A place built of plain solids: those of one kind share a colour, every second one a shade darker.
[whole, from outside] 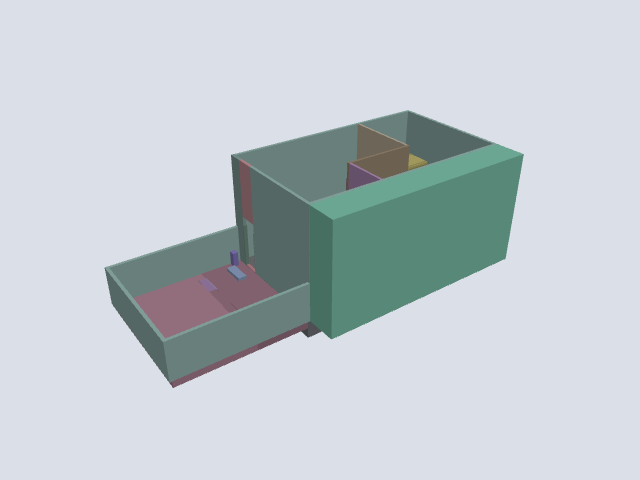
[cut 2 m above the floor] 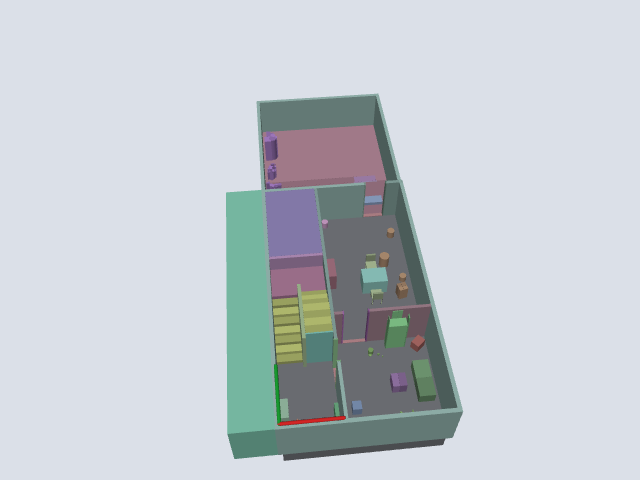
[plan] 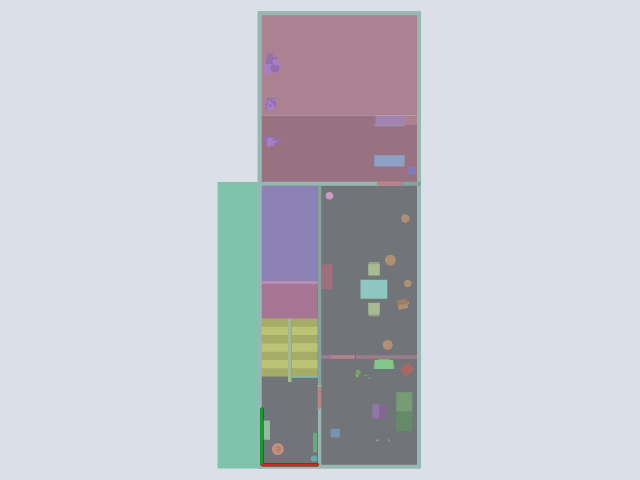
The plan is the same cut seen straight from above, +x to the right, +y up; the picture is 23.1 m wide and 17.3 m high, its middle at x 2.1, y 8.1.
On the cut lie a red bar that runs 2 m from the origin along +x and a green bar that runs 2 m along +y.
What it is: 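A terraced town house, two up and two down, 5.6 m between the party walls, 10.1 m deep; a hall 0.95 m wide; a stair of 16 risers of 167 mm on goings of 298 mm, 0.95 m wide, straight between the party wall and the hall's partition, up a first flight to a half landing at the back, then back toward the front up a second flight beside it, a wall between them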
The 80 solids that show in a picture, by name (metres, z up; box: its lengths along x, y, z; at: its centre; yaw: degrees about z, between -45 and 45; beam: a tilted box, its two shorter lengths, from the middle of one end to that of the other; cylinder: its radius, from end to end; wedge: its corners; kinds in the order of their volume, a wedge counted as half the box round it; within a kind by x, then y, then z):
{
 "neighbour_1": {"box": [1.46, 10.33, 5.33], "at": [-0.87, 5.03, 2.61]},
 "wall_1": {"box": [0.15, 10.35, 5.33], "at": [-0.07, 5.03, 2.61]},
 "wall_2": {"box": [0.15, 6.3, 1.85], "at": [-0.07, 13.2, 0.88]},
 "wall_3": {"box": [4.29, 0.15, 5.33], "at": [2.0, 10.13, 2.61]},
 "wall_4": {"box": [0.12, 2.0, 2.63], "at": [2.08, 1.0, 1.26]},
 "wall_5": {"box": [0.12, 7.18, 2.63], "at": [2.08, 6.46, 1.26]},
 "wall_6": {"box": [5.89, 0.15, 5.33], "at": [2.8, -0.07, 2.61]},
 "wall_7": {"box": [5.89, 0.15, 1.85], "at": [2.8, 16.28, 0.88]},
 "wall_8": {"box": [0.69, 0.15, 5.33], "at": [5.4, 10.13, 2.61]},
 "wall_9": {"box": [0.15, 10.35, 5.33], "at": [5.67, 5.03, 2.61]},
 "wall_10": {"box": [0.15, 6.3, 1.85], "at": [5.67, 13.2, 0.88]},
 "behind_landing_1": {"box": [2.02, 3.42, 2.63], "at": [1.01, 8.34, 1.26]},
 "ground_1": {"box": [4.1, 0.35, 0.5], "at": [2.05, 12.43, -0.25]},
 "ground_2": {"box": [5.59, 2.06, 0.5], "at": [2.8, 11.22, -0.25]},
 "ground_3": {"box": [5.59, 3.6, 0.5], "at": [2.8, 14.4, -0.25]},
 "ground_4": {"box": [0.49, 0.35, 0.5], "at": [5.35, 12.43, -0.25]},
 "tread_1": {"box": [0.95, 0.3, 0.22], "at": [0.47, 3.33, 0.06]},
 "tread_2": {"box": [0.95, 0.3, 0.38], "at": [0.47, 3.63, 0.14]},
 "tread_3": {"box": [0.95, 0.3, 0.55], "at": [0.47, 3.93, 0.23]},
 "tread_4": {"box": [0.95, 0.3, 0.72], "at": [0.47, 4.23, 0.31]},
 "tread_5": {"box": [0.95, 0.3, 0.89], "at": [0.47, 4.52, 0.39]},
 "tread_6": {"box": [0.95, 0.3, 1.05], "at": [0.47, 4.82, 0.48]},
 "tread_7": {"box": [0.95, 0.3, 1.22], "at": [0.47, 5.12, 0.56]},
 "tread_8": {"box": [0.95, 0.3, 2.56], "at": [1.55, 3.33, 1.23]},
 "tread_9": {"box": [0.95, 0.3, 2.39], "at": [1.55, 3.63, 1.15]},
 "tread_10": {"box": [0.95, 0.3, 2.23], "at": [1.55, 3.93, 1.06]},
 "tread_11": {"box": [0.95, 0.3, 2.06], "at": [1.55, 4.23, 0.98]},
 "tread_12": {"box": [0.95, 0.3, 1.89], "at": [1.55, 4.52, 0.9]},
 "tread_13": {"box": [0.95, 0.3, 1.72], "at": [1.55, 4.82, 0.81]},
 "tread_14": {"box": [0.95, 0.3, 1.56], "at": [1.55, 5.12, 0.73]},
 "half_landing_1": {"box": [2.02, 1.25, 1.39], "at": [1.01, 5.89, 0.64]},
 "bedstead_upper_1": {"box": [1.02, 1.38, 0.7], "at": [3.99, 1.14, 2.98]},
 "bedstead_upper_2": {"box": [0.97, 1.25, 0.75], "at": [4.04, 1.13, 3.0]},
 "landing_end_wall_1": {"box": [2.02, 0.12, 5.33], "at": [1.01, 6.58, 2.61]},
 "upper_back_wall_1": {"box": [3.57, 0.12, 2.7], "at": [3.81, 3.24, 3.93]},
 "upper_partition_1": {"box": [0.12, 3.45, 2.7], "at": [2.08, 4.91, 3.93]},
 "stair_spine_1": {"box": [0.13, 2.29, 3.73], "at": [1.01, 4.13, 1.81]},
 "kitchen_wall_1": {"box": [0.3, 0.12, 2.63], "at": [2.29, 3.88, 1.26]},
 "kitchen_wall_2": {"box": [2.2, 0.12, 2.63], "at": [4.5, 3.88, 1.26]},
 "kitchen_table_1": {"box": [0.97, 0.69, 0.79], "at": [4.04, 6.33, 0.34]},
 "slotfit_sofa_1": {"box": [0.58, 0.7, 0.49], "at": [5.13, 1.57, 0.2]},
 "slotfit_sofa_2": {"box": [0.58, 0.7, 0.49], "at": [5.13, 2.27, 0.2]},
 "back_wall_over_door_1": {"box": [0.93, 0.15, 2.74], "at": [4.6, 10.13, 3.91]},
 "slotfit_storage_1": {"box": [0.025, 0.18, 1.99], "at": [4.05, 3.55, 0.94]},
 "slotfit_storage_2": {"box": [0.2, 0.025, 1.99], "at": [4.31, 3.8, 0.94]},
 "slotfit_storage_3": {"box": [0.68, 0.34, 1.53], "at": [4.4, 3.62, 0.71]},
 "slotfit_storage_4": {"box": [0.04, 0.18, 1.99], "at": [4.76, 3.55, 0.94]},
 "own_plant_yard_1": {"box": [0.3, 0.35, 1.24], "at": [0.25, 14.27, 0.57]},
 "own_plant_yard_2": {"box": [0.2, 0.37, 1.24], "at": [0.3, 14.63, 0.57]},
 "own_plant_yard_3": {"cylinder": 0.16, "from": [0.47, 14.3, -0.05], "to": [0.47, 14.3, 1.19]},
 "slotfit_kitchen_wall_table_1": {"box": [0.4, 0.89, 0.9], "at": [2.35, 6.77, 0.4]},
 "clutter_kitchen_1": {"cylinder": 0.18, "from": [4.54, 4.32, -0.05], "to": [4.54, 4.32, 0.5]},
 "clutter_kitchen_2": {"cylinder": 0.19, "from": [4.63, 7.38, -0.05], "to": [4.63, 7.38, 0.56]},
 "clutter_kitchen_3": {"box": [0.15, 0.17, 0.65], "at": [5.0, 5.68, 0.27], "yaw": 12.2},
 "clutter_kitchen_4": {"box": [0.2, 0.15, 0.65], "at": [5.17, 5.7, 0.27], "yaw": 12.2},
 "clutter_kitchen_5": {"cylinder": 0.15, "from": [5.17, 8.87, -0.05], "to": [5.17, 8.87, 0.34]},
 "clutter_kitchen_6": {"cylinder": 0.13, "from": [5.26, 6.53, -0.05], "to": [5.26, 6.53, 0.27]},
 "top_riser_1": {"box": [0.95, 0.06, 2.73], "at": [1.55, 3.16, 1.31]},
 "slotfit_low_table_1": {"box": [0.25, 0.51, 0.51], "at": [4.11, 1.92, 0.21]},
 "slotfit_low_table_2": {"box": [0.26, 0.51, 0.51], "at": [4.37, 1.92, 0.21]},
 "shoe_rack_1": {"box": [0.3, 0.7, 0.5], "at": [0.15, 1.25, 0.2]},
 "yard_feature_fill_1": {"box": [1.0, 0.35, 0.3], "at": [4.6, 12.43, -0.15]},
 "yard_step_1": {"box": [1.09, 0.41, 0.2], "at": [4.6, 10.95, 0.05]},
 "box_cardboard_1": {"box": [0.42, 0.34, 0.44], "at": [5.24, 3.43, 0.17], "yaw": 40.6},
 "radiator_1": {"box": [0.14, 0.7, 0.6], "at": [1.92, 0.8, 0.42]},
 "own_bin_1": {"box": [0.29, 0.26, 0.73], "at": [5.4, 10.6, 0.32]},
 "slotfit_chair_1": {"box": [0.32, 0.32, 0.45], "at": [2.65, 1.14, 0.18]},
 "clutter_hall_1": {"cylinder": 0.21, "from": [0.58, 0.56, -0.05], "to": [0.58, 0.56, 0.23]},
 "side_chair_1": {"box": [0.38, 0.08, 0.38], "at": [4.04, 5.39, 0.65]},
 "side_chair_2": {"box": [0.42, 0.42, 0.04], "at": [4.04, 5.63, 0.43]},
 "side_chair_3": {"box": [0.42, 0.42, 0.04], "at": [4.04, 7.03, 0.43]},
 "side_chair_4": {"box": [0.38, 0.08, 0.38], "at": [4.04, 7.27, 0.65]},
 "doorframe_kitchen_1": {"box": [0.046, 0.16, 2.15], "at": [2.47, 3.88, 1.02]},
 "doorframe_kitchen_2": {"box": [0.046, 0.16, 2.15], "at": [3.37, 3.88, 1.02]},
 "threshold_1": {"box": [0.13, 0.87, 0.07], "at": [2.08, 2.44, -0.01]},
 "threshold_2": {"box": [0.95, 0.13, 0.07], "at": [2.92, 3.88, -0.01]},
 "threshold_3": {"box": [0.91, 0.16, 0.08], "at": [4.6, 10.13, -0.01]},
 "own_bin_waste_kitchen_1": {"cylinder": 0.14, "from": [2.44, 9.69, -0.05], "to": [2.44, 9.69, 0.29]},
 "doorframe_back_1": {"box": [0.038, 0.19, 2.15], "at": [5.04, 10.13, 1.02]},
 "doorframe_front_room_1": {"box": [0.16, 0.045, 2.15], "at": [2.08, 2.85, 1.02]}
}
